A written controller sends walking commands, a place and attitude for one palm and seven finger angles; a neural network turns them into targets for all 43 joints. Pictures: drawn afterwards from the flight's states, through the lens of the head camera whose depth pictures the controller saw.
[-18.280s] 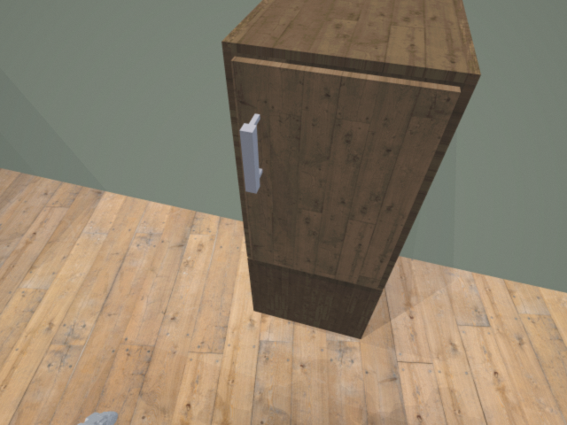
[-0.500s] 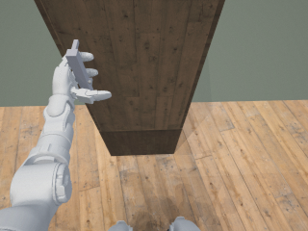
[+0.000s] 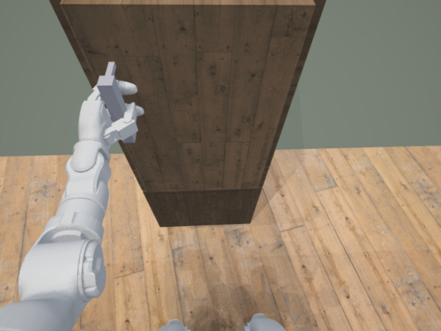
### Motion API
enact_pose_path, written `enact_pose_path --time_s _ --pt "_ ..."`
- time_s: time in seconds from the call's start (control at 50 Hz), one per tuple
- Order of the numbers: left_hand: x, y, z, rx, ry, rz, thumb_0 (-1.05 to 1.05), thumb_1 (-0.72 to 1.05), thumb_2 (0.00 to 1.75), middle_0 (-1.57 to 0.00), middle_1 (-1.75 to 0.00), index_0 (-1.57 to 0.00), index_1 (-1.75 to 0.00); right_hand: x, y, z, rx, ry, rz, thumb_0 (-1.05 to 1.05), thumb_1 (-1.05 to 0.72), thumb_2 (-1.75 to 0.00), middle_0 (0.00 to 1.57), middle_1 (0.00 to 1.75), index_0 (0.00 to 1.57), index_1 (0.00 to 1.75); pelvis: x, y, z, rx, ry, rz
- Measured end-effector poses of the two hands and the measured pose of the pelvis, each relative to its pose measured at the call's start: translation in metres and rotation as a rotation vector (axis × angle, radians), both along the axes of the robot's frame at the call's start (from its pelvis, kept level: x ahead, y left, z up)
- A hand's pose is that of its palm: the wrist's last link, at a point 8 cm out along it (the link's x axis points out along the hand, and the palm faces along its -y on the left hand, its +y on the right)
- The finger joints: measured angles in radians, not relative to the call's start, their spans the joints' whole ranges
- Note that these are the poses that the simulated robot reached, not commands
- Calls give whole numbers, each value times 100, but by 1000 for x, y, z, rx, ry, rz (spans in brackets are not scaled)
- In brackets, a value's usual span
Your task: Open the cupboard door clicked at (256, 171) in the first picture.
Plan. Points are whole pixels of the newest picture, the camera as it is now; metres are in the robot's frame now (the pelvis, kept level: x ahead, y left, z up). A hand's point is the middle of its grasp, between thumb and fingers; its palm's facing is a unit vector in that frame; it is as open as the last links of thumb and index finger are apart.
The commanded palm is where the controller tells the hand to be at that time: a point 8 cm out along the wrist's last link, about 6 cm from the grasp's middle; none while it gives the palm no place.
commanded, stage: pull the door open along its arc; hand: left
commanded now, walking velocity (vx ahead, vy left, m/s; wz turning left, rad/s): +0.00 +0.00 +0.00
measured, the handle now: (121, 104) +0.52 +0.17 +0.09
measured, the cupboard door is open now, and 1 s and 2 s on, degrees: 0 38 38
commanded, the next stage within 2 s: open thumb and fingers to let go in 1.20 s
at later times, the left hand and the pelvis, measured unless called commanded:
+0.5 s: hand (136, 157) +0.39 +0.13 +0.09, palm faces -0.02 -1.00 +0.02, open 6.0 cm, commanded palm +0.34 +0.18 +0.09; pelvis +0.01 +0.00 +0.01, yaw -1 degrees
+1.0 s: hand (186, 218) +0.28 +0.04 +0.10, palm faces +0.32 -0.95 -0.04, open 6.2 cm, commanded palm +0.20 +0.07 +0.09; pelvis +0.01 -0.03 +0.01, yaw +3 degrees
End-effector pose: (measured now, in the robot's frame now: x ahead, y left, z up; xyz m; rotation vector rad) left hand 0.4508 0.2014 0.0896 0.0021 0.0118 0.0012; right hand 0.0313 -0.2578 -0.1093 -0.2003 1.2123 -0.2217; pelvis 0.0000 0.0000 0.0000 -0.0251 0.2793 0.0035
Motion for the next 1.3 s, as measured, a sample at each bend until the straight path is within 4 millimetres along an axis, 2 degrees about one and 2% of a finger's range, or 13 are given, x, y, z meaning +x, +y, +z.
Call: enact_pose_path --time_s 0.22,0.3,0.38,0.5,0.6,0.72,0.84,0.98,1.16,1.3 --pt "-5 -1 0 2 -3 1 2 73 82 -40 -135 -39 -135 0 0 1 7 -11 -12 0 -91 -90 20 30 20 30 1 0 1 2 -4 -9" --pt "-16 -3 0 0 -12 0 2 73 80 -39 -135 -39 -135 5 1 4 18 -32 -21 0 -91 -90 20 30 20 30 4 -1 4 4 -15 -17" --pt "-36 -7 -1 -2 -24 -8 2 71 76 -38 -135 -37 -135 17 2 8 33 -76 -22 1 -91 -90 20 30 20 30 8 -1 7 6 -33 -23" --pt "-77 -18 -1 -18 -35 -20 2 69 72 -38 -135 -36 -135 53 6 16 50 -178 12 1 -91 -90 20 30 20 30 12 -1 12 10 -71 -22" --pt "-114 -39 -2 -80 -33 167 3 67 74 -36 -135 -38 -135 95 16 23 69 -278 98 1 -91 -90 20 30 20 30 12 -3 14 14 -100 -8" --pt "-151 -70 2 -51 -2 366 2 68 78 -34 -135 -39 -135 142 33 33 99 -379 207 1 -91 -90 20 30 20 30 11 -8 14 19 -126 15" --pt "-180 -93 5 17 19 403 1 68 76 -34 -135 -37 -135 169 44 42 128 -444 243 1 -91 -90 20 30 20 30 12 -17 13 23 -157 33" --pt "-205 -111 8 29 37 335 2 67 72 -38 -135 -36 -135 173 39 45 154 -466 243 1 -91 -90 20 30 20 30 14 -28 13 26 -191 42" --pt "-231 -132 13 30 93 223 3 64 69 -32 -129 -38 -135 165 17 43 175 -468 209 1 -91 -90 20 30 20 30 20 -43 14 33 -215 39" --pt "-234 -136 13 42 81 263 2 63 72 -32 -126 -39 -134 162 -2 37 134 -454 214 1 -91 -90 20 30 20 30 19 -53 13 41 -215 42"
